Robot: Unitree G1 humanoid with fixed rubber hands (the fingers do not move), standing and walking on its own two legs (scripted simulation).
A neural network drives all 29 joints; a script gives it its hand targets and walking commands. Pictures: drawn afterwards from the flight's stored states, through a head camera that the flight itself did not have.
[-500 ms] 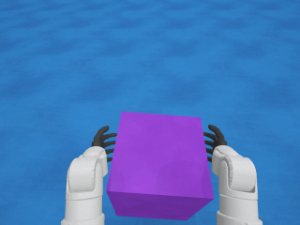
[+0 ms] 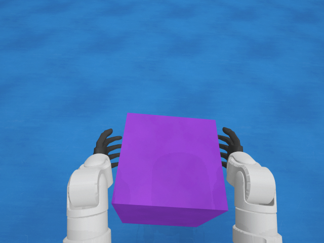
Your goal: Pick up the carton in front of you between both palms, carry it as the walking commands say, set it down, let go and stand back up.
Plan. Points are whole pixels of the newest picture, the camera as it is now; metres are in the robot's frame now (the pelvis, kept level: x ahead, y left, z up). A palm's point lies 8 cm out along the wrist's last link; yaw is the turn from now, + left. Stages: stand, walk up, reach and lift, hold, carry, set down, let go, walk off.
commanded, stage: carry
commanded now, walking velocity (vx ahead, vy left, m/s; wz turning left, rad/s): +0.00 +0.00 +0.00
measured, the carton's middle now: (165, 175) +0.28 +0.00 -0.02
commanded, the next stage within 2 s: none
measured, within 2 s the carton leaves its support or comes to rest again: neither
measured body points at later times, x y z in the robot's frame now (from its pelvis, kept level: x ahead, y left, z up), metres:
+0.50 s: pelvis +0.12 -0.01 +0.00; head +0.11 -0.02 +0.45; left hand +0.40 +0.14 +0.09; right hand +0.41 -0.16 +0.09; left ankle +0.05 +0.09 -0.73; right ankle +0.03 -0.12 -0.73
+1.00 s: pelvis +0.12 -0.01 +0.00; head +0.11 -0.01 +0.45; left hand +0.40 +0.14 +0.06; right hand +0.41 -0.16 +0.07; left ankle +0.05 +0.09 -0.74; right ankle +0.03 -0.12 -0.74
